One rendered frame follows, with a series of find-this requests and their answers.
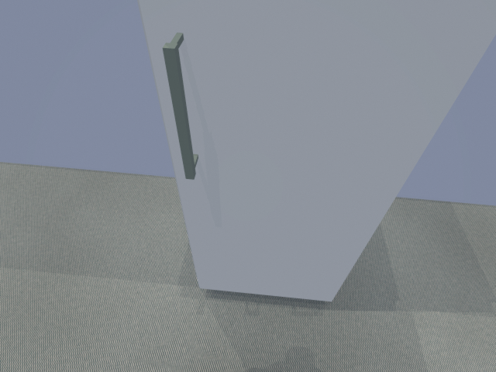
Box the handle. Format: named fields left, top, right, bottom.
left=163, top=33, right=198, bottom=180

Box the fridge door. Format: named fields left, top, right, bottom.
left=139, top=0, right=496, bottom=301

